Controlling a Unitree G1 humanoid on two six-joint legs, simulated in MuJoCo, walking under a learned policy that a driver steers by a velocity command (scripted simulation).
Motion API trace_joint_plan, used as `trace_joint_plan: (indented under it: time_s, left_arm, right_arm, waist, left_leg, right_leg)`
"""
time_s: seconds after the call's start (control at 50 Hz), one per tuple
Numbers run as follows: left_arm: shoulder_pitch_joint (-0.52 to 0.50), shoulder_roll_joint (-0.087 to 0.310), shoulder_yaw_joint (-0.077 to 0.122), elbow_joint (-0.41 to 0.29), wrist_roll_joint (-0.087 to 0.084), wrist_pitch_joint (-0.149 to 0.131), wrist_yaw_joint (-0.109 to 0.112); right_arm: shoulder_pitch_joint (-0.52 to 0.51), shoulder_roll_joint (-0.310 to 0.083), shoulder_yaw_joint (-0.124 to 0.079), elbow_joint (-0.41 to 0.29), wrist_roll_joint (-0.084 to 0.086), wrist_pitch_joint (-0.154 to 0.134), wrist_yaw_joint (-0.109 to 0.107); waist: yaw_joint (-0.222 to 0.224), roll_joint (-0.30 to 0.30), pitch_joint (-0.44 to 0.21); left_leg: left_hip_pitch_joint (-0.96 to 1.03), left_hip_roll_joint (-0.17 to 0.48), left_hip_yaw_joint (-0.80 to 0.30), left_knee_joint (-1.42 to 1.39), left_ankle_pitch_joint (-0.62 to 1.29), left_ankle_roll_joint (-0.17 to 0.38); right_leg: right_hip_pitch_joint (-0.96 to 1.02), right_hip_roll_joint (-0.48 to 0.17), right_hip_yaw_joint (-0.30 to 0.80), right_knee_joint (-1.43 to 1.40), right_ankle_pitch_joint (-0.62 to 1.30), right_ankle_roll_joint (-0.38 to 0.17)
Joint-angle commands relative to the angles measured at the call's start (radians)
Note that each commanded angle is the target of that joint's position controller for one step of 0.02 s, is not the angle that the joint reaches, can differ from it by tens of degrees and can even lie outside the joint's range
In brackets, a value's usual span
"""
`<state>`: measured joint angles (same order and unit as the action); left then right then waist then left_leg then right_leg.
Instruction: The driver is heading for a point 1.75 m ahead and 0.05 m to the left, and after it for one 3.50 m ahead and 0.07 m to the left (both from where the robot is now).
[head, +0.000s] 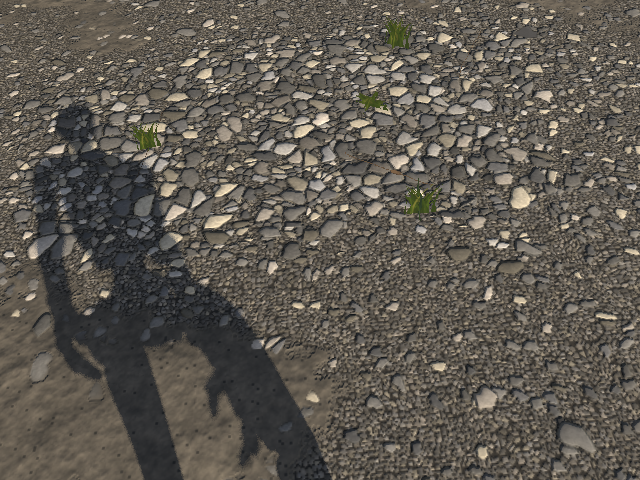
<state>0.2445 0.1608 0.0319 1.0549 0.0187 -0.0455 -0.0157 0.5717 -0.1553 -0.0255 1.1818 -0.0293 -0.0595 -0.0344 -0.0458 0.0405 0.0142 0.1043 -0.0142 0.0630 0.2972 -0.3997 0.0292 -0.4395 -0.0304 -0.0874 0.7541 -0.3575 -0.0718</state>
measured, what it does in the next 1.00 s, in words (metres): walks ahead: right foot, then left foot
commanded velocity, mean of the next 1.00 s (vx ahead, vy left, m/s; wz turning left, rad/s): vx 0.46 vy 0.00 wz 0.00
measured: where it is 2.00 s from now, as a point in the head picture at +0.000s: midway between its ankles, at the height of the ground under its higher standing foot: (348, 256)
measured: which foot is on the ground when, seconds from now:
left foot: down 0.00-0.08, up 0.10-0.58, down 0.60-1.00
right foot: up 0.00-0.04, down 0.06-0.60, up 0.62-1.00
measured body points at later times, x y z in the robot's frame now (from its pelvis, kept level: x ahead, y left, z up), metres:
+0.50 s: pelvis +0.24 -0.03 +0.01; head +0.28 -0.03 +0.45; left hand +0.14 +0.18 -0.14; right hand +0.41 -0.25 -0.12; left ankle +0.42 +0.08 -0.69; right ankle +0.11 -0.11 -0.73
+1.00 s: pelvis +0.53 -0.01 +0.01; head +0.56 +0.00 +0.46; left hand +0.69 +0.21 -0.12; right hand +0.45 -0.23 -0.13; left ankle +0.45 +0.06 -0.73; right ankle +0.69 -0.15 -0.68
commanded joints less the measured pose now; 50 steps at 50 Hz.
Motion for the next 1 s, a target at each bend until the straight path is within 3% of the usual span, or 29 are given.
trace_joint_plan:
  time_s: [0.02, 0.04, 0.06, 0.08, 0.1, 0.12, 0.14, 0.16, 0.2, 0.24, 0.32, 0.38, 0.48, 0.54, 0.56, 0.58, 0.6, 0.62, 0.64, 0.66, 0.68, 0.72, 0.76, 0.82, 0.92, 1.0]
  left_arm:
    - [-0.036, 0.031, 0.015, -0.081, -0.013, -0.022, -0.009]
    - [0.076, 0.031, 0.024, -0.044, -0.017, -0.024, -0.006]
    - [0.23, 0.073, 0.047, 0.012, -0.016, -0.028, 0.003]
    - [0.405, 0.172, 0.078, 0.036, 0.005, -0.034, 0.018]
    - [0.475, 0.252, 0.089, 0.049, 0.015, -0.026, 0.018]
    - [0.333, 0.209, 0.074, 0.032, 0.0, -0.015, 0.019]
    - [0.215, 0.176, 0.063, -0.003, -0.001, -0.016, 0.017]
    - [0.148, 0.143, 0.05, -0.018, -0.001, -0.024, 0.013]
    - [0.119, 0.088, 0.027, -0.016, -0.005, -0.039, 0.015]
    - [0.171, 0.085, 0.019, 0.003, -0.004, -0.053, 0.022]
    - [0.243, 0.1, 0.012, 0.015, -0.003, -0.063, 0.026]
    - [0.27, 0.092, 0.006, 0.013, -0.005, -0.066, 0.025]
    - [0.313, 0.11, 0.011, 0.027, -0.003, -0.072, 0.032]
    - [0.281, 0.136, 0.019, 0.026, 0.005, -0.07, 0.039]
    - [0.269, 0.15, 0.024, 0.027, 0.009, -0.066, 0.04]
    - [0.254, 0.156, 0.025, 0.023, 0.006, -0.059, 0.039]
    - [0.26, 0.129, 0.016, 0.004, -0.004, -0.058, 0.034]
    - [0.385, 0.009, -0.005, -0.019, -0.05, -0.055, 0.018]
    - [0.301, 0.109, 0.02, -0.021, -0.026, -0.055, 0.018]
    - [0.195, 0.119, 0.026, -0.061, -0.019, -0.057, 0.016]
    - [0.146, 0.108, 0.024, -0.071, -0.014, -0.063, 0.015]
    - [0.163, 0.072, 0.024, -0.063, 0.013, -0.039, 0.008]
    - [0.172, 0.05, 0.022, -0.062, 0.02, -0.016, -0.002]
    - [0.06, 0.063, 0.024, -0.105, 0.022, 0.002, -0.011]
    - [-0.158, 0.068, 0.016, -0.181, 0.008, 0.002, -0.016]
    - [-0.267, 0.065, 0.01, -0.217, 0.002, -0.005, -0.016]
  right_arm:
    - [-0.008, -0.121, -0.019, -0.031, 0.005, -0.02, 0.005]
    - [-0.042, -0.128, -0.019, -0.04, 0.012, -0.025, 0.009]
    - [-0.035, -0.124, -0.015, -0.04, 0.011, -0.031, 0.016]
    - [-0.051, -0.095, -0.003, -0.07, 0.021, -0.035, 0.025]
    - [-0.011, -0.022, 0.007, -0.105, 0.026, -0.038, 0.033]
    - [-0.107, -0.067, -0.007, -0.133, 0.004, -0.032, 0.04]
    - [-0.17, -0.064, -0.008, -0.162, 0.005, -0.033, 0.048]
    - [-0.185, -0.056, -0.01, -0.166, 0.008, -0.037, 0.05]
    - [-0.13, -0.037, -0.014, -0.152, -0.006, -0.018, 0.054]
    - [-0.139, -0.041, -0.02, -0.16, -0.005, 0.002, 0.059]
    - [-0.334, -0.061, -0.028, -0.23, -0.003, 0.017, 0.068]
    - [-0.491, -0.051, -0.023, -0.288, 0.004, 0.013, 0.072]
    - [-0.608, -0.06, -0.023, -0.337, 0.01, 0.005, 0.071]
    - [-0.537, -0.087, -0.039, -0.327, 0.008, -0.008, 0.06]
    - [-0.433, -0.105, -0.051, -0.296, 0.007, -0.014, 0.053]
    - [-0.266, -0.124, -0.065, -0.238, 0.002, -0.023, 0.044]
    - [-0.101, -0.191, -0.087, -0.199, -0.023, -0.03, 0.033]
    - [-0.026, -0.297, -0.113, -0.193, -0.037, -0.028, 0.037]
    - [-0.12, -0.257, -0.106, -0.202, 0.001, -0.012, 0.046]
    - [-0.239, -0.207, -0.088, -0.221, 0.011, -0.013, 0.048]
    - [-0.288, -0.147, -0.071, -0.224, 0.009, -0.023, 0.052]
    - [-0.288, -0.079, -0.048, -0.195, 0.012, -0.036, 0.043]
    - [-0.235, -0.085, -0.044, -0.172, 0.013, -0.05, 0.036]
    - [-0.184, -0.125, -0.046, -0.16, 0.016, -0.057, 0.035]
    - [-0.103, -0.12, -0.036, -0.15, 0.018, -0.053, 0.037]
    - [-0.034, -0.126, -0.034, -0.128, 0.015, -0.053, 0.031]
  waist:
    - [0.062, 0.061, 0.183]
    - [0.12, 0.046, 0.14]
    - [0.178, -0.007, 0.056]
    - [0.256, -0.139, -0.051]
    - [0.224, -0.323, -0.14]
    - [0.154, -0.165, -0.04]
    - [0.116, -0.1, 0.049]
    - [0.082, -0.048, 0.082]
    - [0.021, -0.069, 0.077]
    - [0.009, -0.08, 0.08]
    - [0.032, -0.089, 0.123]
    - [0.061, -0.098, 0.139]
    - [0.083, -0.116, 0.138]
    - [0.036, -0.124, 0.086]
    - [-0.008, -0.127, 0.027]
    - [-0.076, -0.102, -0.06]
    - [-0.127, -0.046, -0.168]
    - [-0.076, 0.197, -0.314]
    - [-0.057, 0.063, -0.293]
    - [-0.02, 0.028, -0.131]
    - [0.0, -0.031, -0.061]
    - [0.061, -0.013, 0.0]
    - [0.078, -0.004, 0.008]
    - [0.076, 0.002, 0.049]
    - [0.026, 0.011, 0.092]
    - [-0.01, 0.027, 0.099]
  left_leg:
    - [-0.19, 0.255, -0.14, -0.045, 0.394, 0.16]
    - [-0.279, 0.219, -0.084, 0.064, 0.553, 0.135]
    - [-0.35, 0.164, -0.023, 0.261, 0.666, 0.108]
    - [-0.534, 0.083, 0.051, 0.588, 0.491, 0.057]
    - [-0.704, -0.066, 0.024, 0.943, -0.126, 0.038]
    - [-0.759, 0.018, -0.108, 1.028, -0.067, 0.067]
    - [-0.776, 0.063, -0.099, 1.019, 0.037, 0.08]
    - [-0.743, 0.096, -0.097, 0.962, 0.111, 0.083]
    - [-0.645, 0.118, -0.087, 0.876, 0.14, 0.064]
    - [-0.648, 0.111, -0.061, 0.833, 0.161, 0.049]
    - [-0.788, 0.123, -0.026, 0.688, 0.264, 0.018]
    - [-0.787, 0.104, 0.004, 0.499, 0.346, 0.004]
    - [-0.717, 0.065, 0.036, 0.308, 0.379, 0.041]
    - [-0.589, 0.012, 0.056, 0.258, 0.284, 0.092]
    - [-0.478, -0.02, 0.064, 0.24, 0.252, 0.111]
    - [-0.286, -0.041, 0.075, 0.176, 0.286, 0.13]
    - [-0.03, 0.117, -0.093, 0.165, 0.192, 0.172]
    - [0.26, 0.439, -0.634, 0.059, 0.069, 0.332]
    - [0.184, 0.409, -0.75, -0.052, -0.015, 0.311]
    - [0.032, 0.38, -0.567, -0.063, -0.006, 0.271]
    - [-0.091, 0.34, -0.46, -0.096, 0.111, 0.242]
    - [-0.243, 0.259, -0.298, -0.129, 0.26, 0.184]
    - [-0.27, 0.236, -0.237, -0.143, 0.367, 0.182]
    - [-0.266, 0.223, -0.18, -0.184, 0.384, 0.188]
    - [-0.195, 0.191, -0.113, -0.203, 0.477, 0.173]
    - [-0.088, 0.203, -0.083, -0.173, 0.578, 0.169]
  right_leg:
    - [0.016, 0.038, -0.05, -0.096, 0.068, -0.019]
    - [0.217, 0.085, -0.081, -0.154, 0.125, -0.032]
    - [0.429, 0.106, -0.072, -0.194, 0.126, -0.05]
    - [0.634, -0.111, 0.227, -0.328, -0.081, -0.11]
    - [0.694, -0.373, 0.745, -0.558, -0.181, -0.225]
    - [0.558, -0.347, 0.748, -0.587, -0.29, -0.203]
    - [0.436, -0.333, 0.624, -0.583, -0.251, -0.181]
    - [0.353, -0.287, 0.514, -0.602, -0.121, -0.154]
    - [0.267, -0.212, 0.349, -0.619, 0.054, -0.115]
    - [0.27, -0.191, 0.272, -0.625, 0.192, -0.12]
    - [0.327, -0.18, 0.203, -0.665, 0.282, -0.137]
    - [0.354, -0.159, 0.147, -0.663, 0.396, -0.136]
    - [0.466, -0.181, 0.106, -0.623, 0.575, -0.129]
    - [0.542, -0.196, 0.075, -0.477, 0.903, -0.103]
    - [0.552, -0.187, 0.062, -0.345, 1.019, -0.091]
    - [0.506, -0.153, 0.033, -0.147, 1.006, -0.071]
    - [0.311, -0.112, 0.012, 0.127, 0.722, -0.056]
    - [-0.06, 0.082, -0.016, 0.559, 0.0, -0.009]
    - [-0.158, 0.071, 0.134, 0.652, -0.09, -0.029]
    - [-0.206, 0.012, 0.135, 0.628, -0.003, -0.036]
    - [-0.178, -0.024, 0.135, 0.565, 0.061, -0.038]
    - [-0.082, -0.065, 0.132, 0.458, 0.091, -0.026]
    - [-0.059, -0.066, 0.113, 0.411, 0.098, -0.01]
    - [-0.153, -0.089, 0.085, 0.316, 0.172, 0.018]
    - [-0.223, -0.084, 0.039, 0.049, 0.327, 0.047]
    - [-0.207, -0.048, 0.005, -0.099, 0.365, 0.03]
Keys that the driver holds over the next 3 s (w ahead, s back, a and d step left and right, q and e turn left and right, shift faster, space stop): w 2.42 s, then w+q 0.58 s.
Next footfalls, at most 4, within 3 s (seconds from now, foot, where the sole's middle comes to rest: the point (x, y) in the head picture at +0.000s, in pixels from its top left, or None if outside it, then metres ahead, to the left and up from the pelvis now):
0.06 right None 0.15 -0.12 -0.77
0.60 left None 0.49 0.06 -0.77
1.16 right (386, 354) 0.80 -0.12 -0.77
1.72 left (307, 258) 1.11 0.05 -0.77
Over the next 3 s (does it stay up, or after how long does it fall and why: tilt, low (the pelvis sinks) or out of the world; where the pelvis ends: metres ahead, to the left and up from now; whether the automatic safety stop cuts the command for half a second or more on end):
stays up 1.62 0.01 0.00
